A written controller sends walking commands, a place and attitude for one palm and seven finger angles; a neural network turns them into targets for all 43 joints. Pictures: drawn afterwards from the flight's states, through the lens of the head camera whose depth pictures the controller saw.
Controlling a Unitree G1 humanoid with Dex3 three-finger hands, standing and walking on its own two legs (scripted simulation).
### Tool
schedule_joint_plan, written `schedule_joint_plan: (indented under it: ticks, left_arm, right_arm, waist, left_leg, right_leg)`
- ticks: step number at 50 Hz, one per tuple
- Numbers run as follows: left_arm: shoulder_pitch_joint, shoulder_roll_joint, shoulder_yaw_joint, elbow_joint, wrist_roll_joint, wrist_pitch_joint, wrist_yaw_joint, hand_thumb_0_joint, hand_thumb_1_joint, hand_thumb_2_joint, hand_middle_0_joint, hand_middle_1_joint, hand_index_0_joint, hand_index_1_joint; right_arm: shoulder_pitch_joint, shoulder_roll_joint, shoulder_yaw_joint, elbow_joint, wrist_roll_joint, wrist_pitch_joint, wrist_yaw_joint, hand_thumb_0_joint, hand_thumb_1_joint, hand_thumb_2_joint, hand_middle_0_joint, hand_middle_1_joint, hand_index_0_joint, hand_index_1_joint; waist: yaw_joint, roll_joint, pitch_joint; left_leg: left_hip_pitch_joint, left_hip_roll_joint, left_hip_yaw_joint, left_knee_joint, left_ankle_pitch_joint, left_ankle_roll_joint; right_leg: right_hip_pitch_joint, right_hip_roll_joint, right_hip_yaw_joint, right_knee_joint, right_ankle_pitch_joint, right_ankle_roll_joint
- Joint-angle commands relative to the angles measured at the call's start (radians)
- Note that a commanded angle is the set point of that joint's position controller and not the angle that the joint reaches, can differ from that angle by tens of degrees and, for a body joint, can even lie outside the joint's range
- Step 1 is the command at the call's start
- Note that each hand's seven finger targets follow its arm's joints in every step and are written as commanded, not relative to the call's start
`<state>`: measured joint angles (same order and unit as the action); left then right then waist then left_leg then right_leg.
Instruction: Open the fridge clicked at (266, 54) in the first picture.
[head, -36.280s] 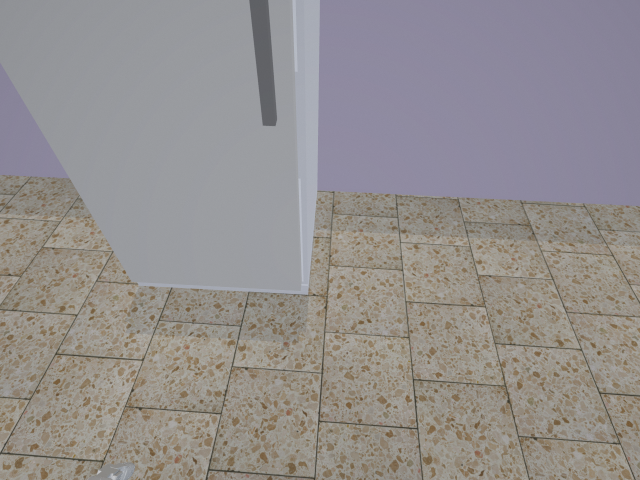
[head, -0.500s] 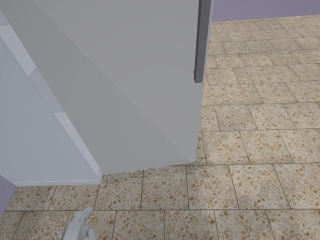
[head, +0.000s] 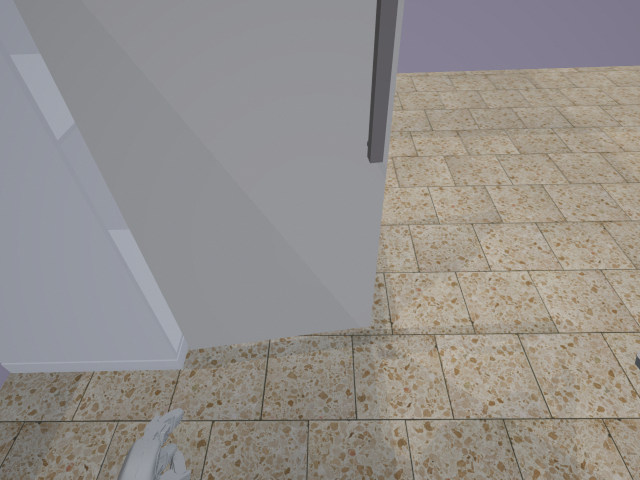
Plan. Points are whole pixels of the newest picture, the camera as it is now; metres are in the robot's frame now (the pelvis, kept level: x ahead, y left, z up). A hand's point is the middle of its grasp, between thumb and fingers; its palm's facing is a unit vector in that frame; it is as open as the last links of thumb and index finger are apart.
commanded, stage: stop stepping back and stand still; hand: right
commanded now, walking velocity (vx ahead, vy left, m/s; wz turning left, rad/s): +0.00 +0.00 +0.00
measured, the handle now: (379, 57) +0.74 -0.07 +0.23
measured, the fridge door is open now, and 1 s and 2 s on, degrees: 83 83 83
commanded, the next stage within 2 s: let the arm hang, fingers relaxed in 0.68 s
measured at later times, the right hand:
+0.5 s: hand (638, 334) +0.22 -0.28 +0.16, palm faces +0.39 +0.80 -0.45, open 7.4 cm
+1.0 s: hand out of the picture +0.12 -0.25 -0.12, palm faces +0.00 +0.95 -0.32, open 7.4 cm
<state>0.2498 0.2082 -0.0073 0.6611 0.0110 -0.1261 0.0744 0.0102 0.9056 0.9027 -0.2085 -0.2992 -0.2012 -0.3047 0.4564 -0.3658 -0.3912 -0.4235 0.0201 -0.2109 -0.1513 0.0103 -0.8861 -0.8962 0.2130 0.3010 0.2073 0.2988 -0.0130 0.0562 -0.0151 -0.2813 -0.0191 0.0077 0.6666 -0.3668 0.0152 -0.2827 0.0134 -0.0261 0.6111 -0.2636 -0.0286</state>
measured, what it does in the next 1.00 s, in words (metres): stands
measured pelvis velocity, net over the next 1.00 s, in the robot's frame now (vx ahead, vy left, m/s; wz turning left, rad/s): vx -0.01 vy -0.02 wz -0.03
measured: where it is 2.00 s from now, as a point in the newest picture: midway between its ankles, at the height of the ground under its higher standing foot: outside the picture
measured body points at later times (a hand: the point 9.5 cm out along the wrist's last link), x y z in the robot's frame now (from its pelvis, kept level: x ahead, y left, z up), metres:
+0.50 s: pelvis +0.02 -0.01 +0.02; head +0.03 -0.03 +0.46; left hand +0.20 +0.22 -0.05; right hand +0.20 -0.32 +0.19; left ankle +0.02 +0.10 -0.72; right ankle +0.03 -0.11 -0.72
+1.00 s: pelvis -0.01 -0.02 +0.01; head +0.00 -0.02 +0.46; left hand +0.13 +0.24 -0.11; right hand +0.12 -0.30 -0.09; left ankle +0.02 +0.10 -0.72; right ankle +0.03 -0.11 -0.72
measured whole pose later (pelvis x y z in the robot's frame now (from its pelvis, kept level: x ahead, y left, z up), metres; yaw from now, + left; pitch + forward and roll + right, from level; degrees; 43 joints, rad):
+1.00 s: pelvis -0.01 -0.02 +0.01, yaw -1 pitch +0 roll +0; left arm 0.14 0.29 0.00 0.85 0.02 -0.01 -0.01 0.01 0.91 0.90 -0.21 -0.30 -0.20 -0.30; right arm 0.23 -0.28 -0.03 0.70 -0.03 0.05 0.00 0.01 -0.90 -0.90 0.20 0.30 0.20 0.30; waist 0.02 -0.02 0.00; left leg -0.30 0.01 0.01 0.57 -0.27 0.00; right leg -0.32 0.06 -0.01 0.56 -0.23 -0.06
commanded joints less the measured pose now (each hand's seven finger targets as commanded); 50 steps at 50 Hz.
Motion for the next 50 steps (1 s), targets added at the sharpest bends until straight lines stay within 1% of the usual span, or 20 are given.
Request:
schedule_joint_plan:
  ticks: [1, 2, 4, 6, 7, 9, 11, 13, 14, 17, 23, 28, 38, 39, 40, 41, 43, 45, 48, 50]
  left_arm:
    - [-0.135, 0.114, 0.034, -0.182, 0.006, -0.08, 0.005, 0.0, 0.9, 0.9, -0.2, -0.3, -0.2, -0.3]
    - [-0.131, 0.112, 0.032, -0.182, 0.004, -0.081, 0.001, 0.0, 0.9, 0.9, -0.2, -0.3, -0.2, -0.3]
    - [-0.121, 0.118, 0.04, -0.183, 0.001, -0.083, -0.007, 0.0, 0.9, 0.9, -0.2, -0.3, -0.2, -0.3]
    - [-0.092, 0.118, 0.053, -0.178, -0.003, -0.075, -0.015, 0.0, 0.9, 0.9, -0.2, -0.3, -0.2, -0.3]
    - [-0.086, 0.107, 0.051, -0.173, -0.009, -0.068, -0.019, 0.0, 0.9, 0.9, -0.2, -0.3, -0.2, -0.3]
    - [-0.087, 0.106, 0.047, -0.172, -0.008, -0.064, -0.014, 0.0, 0.9, 0.9, -0.2, -0.3, -0.2, -0.3]
    - [-0.109, 0.118, 0.048, -0.178, -0.006, -0.065, -0.002, 0.0, 0.9, 0.9, -0.2, -0.3, -0.2, -0.3]
    - [-0.125, 0.122, 0.043, -0.183, -0.008, -0.058, 0.005, 0.0, 0.9, 0.9, -0.2, -0.3, -0.2, -0.3]
    - [-0.126, 0.124, 0.042, -0.187, -0.008, -0.057, 0.008, 0.0, 0.9, 0.9, -0.2, -0.3, -0.2, -0.3]
    - [-0.133, 0.123, 0.042, -0.197, -0.01, -0.055, 0.011, 0.0, 0.9, 0.9, -0.2, -0.3, -0.2, -0.3]
    - [-0.128, 0.125, 0.046, -0.211, -0.007, -0.051, 0.007, 0.0, 0.9, 0.9, -0.2, -0.3, -0.2, -0.3]
    - [-0.131, 0.123, 0.046, -0.214, -0.009, -0.041, 0.012, 0.0, 0.9, 0.9, -0.2, -0.3, -0.2, -0.3]
    - [-0.134, 0.128, 0.042, -0.21, -0.005, -0.044, 0.017, 0.0, 0.9, 0.9, -0.2, -0.3, -0.2, -0.3]
    - [-0.192, 0.307, 0.093, 0.047, -0.029, -0.075, -0.075, 0.0, 0.9, 0.9, -0.2, -0.3, -0.2, -0.3]
    - [-0.12, 0.27, 0.094, 0.037, -0.03, 0.001, -0.079, 0.0, 0.9, 0.9, -0.2, -0.3, -0.2, -0.3]
    - [-0.101, 0.255, 0.091, 0.042, -0.018, 0.021, -0.075, 0.0, 0.9, 0.9, -0.2, -0.3, -0.2, -0.3]
    - [-0.116, 0.264, 0.074, 0.037, -0.001, 0.049, -0.072, 0.0, 0.9, 0.9, -0.2, -0.3, -0.2, -0.3]
    - [-0.137, 0.272, 0.067, 0.061, 0.012, 0.069, -0.071, 0.0, 0.9, 0.9, -0.2, -0.3, -0.2, -0.3]
    - [-0.125, 0.224, 0.048, 0.12, 0.019, 0.102, -0.073, 0.0, 0.9, 0.9, -0.2, -0.3, -0.2, -0.3]
    - [-0.105, 0.197, 0.039, 0.163, 0.021, 0.117, -0.07, 0.0, 0.9, 0.9, -0.2, -0.3, -0.2, -0.3]
  right_arm:
    - [-0.085, -0.241, -0.147, -0.272, -0.017, -0.078, -0.002, 0.0, -0.9, -0.9, 0.2, 0.3, 0.2, 0.3]
    - [-0.065, -0.23, -0.139, -0.274, -0.02, -0.084, -0.002, 0.0, -0.9, -0.9, 0.2, 0.3, 0.2, 0.3]
    - [-0.014, -0.215, -0.14, -0.231, -0.007, -0.085, 0.003, 0.0, -0.9, -0.9, 0.2, 0.3, 0.2, 0.3]
    - [0.034, -0.209, -0.141, -0.194, 0.009, -0.081, 0.005, 0.0, -0.9, -0.9, 0.2, 0.3, 0.2, 0.3]
    - [0.014, -0.2, -0.129, -0.202, 0.014, -0.08, 0.005, 0.0, -0.9, -0.9, 0.2, 0.3, 0.2, 0.3]
    - [-0.003, -0.209, -0.134, -0.2, 0.015, -0.082, 0.0, 0.0, -0.9, -0.9, 0.2, 0.3, 0.2, 0.3]
    - [0.021, -0.207, -0.136, -0.178, 0.016, -0.074, -0.002, 0.0, -0.9, -0.9, 0.2, 0.3, 0.2, 0.3]
    - [0.0, -0.202, -0.118, -0.208, 0.012, -0.075, 0.0, 0.0, -0.9, -0.9, 0.2, 0.3, 0.2, 0.3]
    - [-0.004, -0.216, -0.129, -0.213, 0.01, -0.076, -0.002, 0.0, -0.9, -0.9, 0.2, 0.3, 0.2, 0.3]
    - [0.014, -0.211, -0.124, -0.21, 0.012, -0.07, 0.0, 0.0, -0.9, -0.9, 0.2, 0.3, 0.2, 0.3]
    - [0.053, -0.216, -0.136, -0.268, 0.015, -0.078, -0.002, 0.0, -0.9, -0.9, 0.2, 0.3, 0.2, 0.3]
    - [0.071, -0.214, -0.147, -0.215, 0.024, -0.074, 0.0, 0.0, -0.9, -0.9, 0.2, 0.3, 0.2, 0.3]
    - [0.02, -0.201, -0.116, -0.224, 0.013, -0.073, 0.0, 0.0, -0.9, -0.9, 0.2, 0.3, 0.2, 0.3]
    - [-0.019, -0.036, 0.291, 0.575, -0.051, 0.089, 0.134, 0.0, -0.9, -0.9, 0.2, 0.3, 0.2, 0.3]
    - [-0.033, -0.047, 0.252, 0.601, -0.045, 0.176, 0.151, 0.0, -0.9, -0.9, 0.2, 0.3, 0.2, 0.3]
    - [-0.07, -0.029, 0.268, 0.628, -0.051, 0.187, 0.149, 0.0, -0.9, -0.9, 0.2, 0.3, 0.2, 0.3]
    - [-0.117, -0.045, 0.283, 0.725, -0.052, 0.197, 0.15, 0.0, -0.9, -0.9, 0.2, 0.3, 0.2, 0.3]
    - [-0.172, -0.068, 0.293, 0.851, -0.055, 0.203, 0.151, 0.0, -0.9, -0.9, 0.2, 0.3, 0.2, 0.3]
    - [-0.235, -0.065, 0.327, 1.051, -0.053, 0.212, 0.148, 0.0, -0.9, -0.9, 0.2, 0.3, 0.2, 0.3]
    - [-0.265, -0.057, 0.343, 1.154, -0.049, 0.215, 0.146, 0.0, -0.9, -0.9, 0.2, 0.3, 0.2, 0.3]
  waist:
    - [-0.001, -0.252, 0.074]
    - [-0.004, -0.189, 0.055]
    - [0.002, -0.06, 0.012]
    - [0.016, 0.02, -0.026]
    - [0.019, 0.022, -0.039]
    - [0.019, -0.008, -0.056]
    - [0.012, -0.072, -0.071]
    - [0.006, -0.135, -0.085]
    - [0.002, -0.125, -0.097]
    - [-0.002, -0.096, -0.098]
    - [0.001, -0.163, -0.123]
    - [0.003, -0.108, -0.096]
    - [0.0, -0.132, -0.088]
    - [0.048, -0.125, 0.011]
    - [0.035, -0.137, -0.068]
    - [0.03, -0.073, -0.091]
    - [0.018, -0.016, -0.064]
    - [0.005, 0.059, -0.02]
    - [0.016, 0.035, 0.019]
    - [0.029, -0.043, 0.035]
  left_leg:
    - [0.068, 0.022, -0.029, -0.09, 0.032, -0.017]
    - [0.13, 0.021, -0.028, -0.181, 0.09, -0.016]
    - [0.144, 0.064, -0.146, -0.281, 0.141, 0.012]
    - [0.079, 0.193, -0.325, -0.391, 0.117, 0.07]
    - [0.078, 0.226, -0.346, -0.398, 0.146, 0.097]
    - [0.086, 0.207, -0.264, -0.354, 0.237, 0.087]
    - [0.076, 0.121, -0.163, -0.295, 0.299, 0.031]
    - [0.095, 0.063, -0.097, -0.239, 0.342, 0.0]
    - [0.124, 0.048, -0.075, -0.222, 0.355, -0.008]
    - [0.159, 0.05, -0.073, -0.231, 0.389, -0.012]
    - [0.186, 0.048, -0.073, -0.227, 0.405, -0.003]
    - [0.169, 0.05, -0.083, -0.262, 0.37, -0.005]
    - [0.175, 0.038, -0.062, -0.275, 0.294, -0.011]
    - [0.008, 0.117, -0.007, -0.152, 0.375, 0.009]
    - [-0.011, 0.118, -0.043, -0.175, 0.255, 0.013]
    - [-0.007, 0.094, -0.023, -0.145, 0.181, 0.017]
    - [0.025, 0.067, -0.026, -0.095, 0.073, 0.018]
    - [0.056, 0.072, -0.053, -0.134, 0.074, 0.025]
    - [0.012, 0.114, -0.131, -0.252, 0.035, 0.047]
    - [-0.031, 0.119, -0.158, -0.297, -0.021, 0.057]
  right_leg:
    - [-0.149, -0.24, 0.325, -0.391, -0.261, -0.114]
    - [-0.145, -0.197, 0.25, -0.322, -0.155, -0.084]
    - [-0.134, -0.084, 0.116, -0.185, -0.079, -0.024]
    - [-0.071, -0.028, 0.047, 0.0, -0.007, 0.008]
    - [-0.057, -0.025, 0.042, 0.031, -0.006, 0.016]
    - [0.002, -0.034, 0.046, -0.055, 0.039, 0.014]
    - [0.096, -0.059, 0.063, -0.152, 0.181, 0.003]
    - [0.114, -0.105, 0.117, -0.204, 0.297, -0.01]
    - [0.103, -0.12, 0.139, -0.219, 0.335, -0.013]
    - [0.08, -0.114, 0.127, -0.219, 0.337, -0.01]
    - [0.068, -0.099, 0.112, -0.227, 0.321, 0.007]
    - [0.042, -0.094, 0.108, -0.239, 0.237, 0.008]
    - [0.019, -0.094, 0.121, -0.287, 0.135, 0.006]
    - [-0.026, -0.111, 0.141, -0.108, 0.349, -0.002]
    - [0.032, -0.133, 0.122, -0.125, 0.356, 0.01]
    - [0.016, -0.148, 0.153, -0.122, 0.351, -0.01]
    - [-0.078, -0.171, 0.233, -0.181, 0.222, -0.056]
    - [-0.133, -0.154, 0.251, -0.213, 0.112, -0.06]
    - [-0.091, -0.077, 0.184, -0.2, -0.006, -0.03]
    - [-0.041, -0.057, 0.164, -0.204, -0.054, -0.024]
